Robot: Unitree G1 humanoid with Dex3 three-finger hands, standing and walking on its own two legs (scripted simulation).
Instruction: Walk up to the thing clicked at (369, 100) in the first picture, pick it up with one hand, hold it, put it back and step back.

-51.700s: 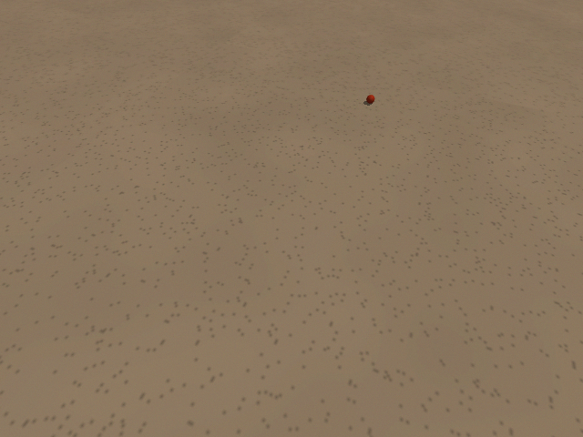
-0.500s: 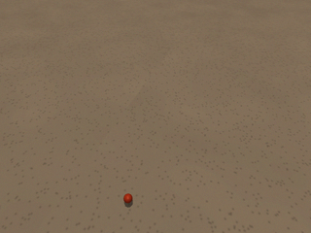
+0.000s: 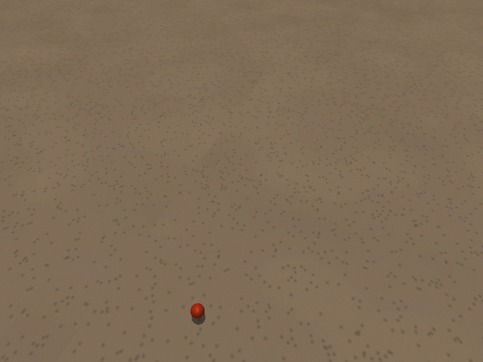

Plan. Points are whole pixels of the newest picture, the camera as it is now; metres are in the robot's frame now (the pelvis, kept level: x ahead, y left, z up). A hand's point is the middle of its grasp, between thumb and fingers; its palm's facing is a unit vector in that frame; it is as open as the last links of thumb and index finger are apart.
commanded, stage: stand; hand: left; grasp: from above
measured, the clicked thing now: (197, 310) +0.45 +0.18 -0.75
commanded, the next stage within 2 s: step back in 0.78 s
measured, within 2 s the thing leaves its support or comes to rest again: neither
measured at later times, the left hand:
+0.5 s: hand out of the picture +0.08 +0.25 -0.16, palm faces -0.01 -0.94 -0.34, open 7.4 cm
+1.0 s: hand out of the picture +0.09 +0.28 -0.17, palm faces -0.01 -0.92 -0.38, open 7.4 cm
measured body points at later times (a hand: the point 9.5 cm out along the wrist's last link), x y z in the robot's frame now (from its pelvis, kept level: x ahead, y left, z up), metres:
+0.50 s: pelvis +0.00 +0.00 +0.00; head +0.01 +0.00 +0.45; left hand +0.08 +0.29 -0.13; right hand +0.07 -0.30 -0.14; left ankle +0.01 +0.14 -0.75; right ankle -0.01 -0.13 -0.75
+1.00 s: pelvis -0.02 +0.01 -0.02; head +0.04 +0.01 +0.43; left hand +0.09 +0.32 -0.14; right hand +0.07 -0.31 -0.14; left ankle +0.00 +0.13 -0.73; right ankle -0.01 -0.13 -0.75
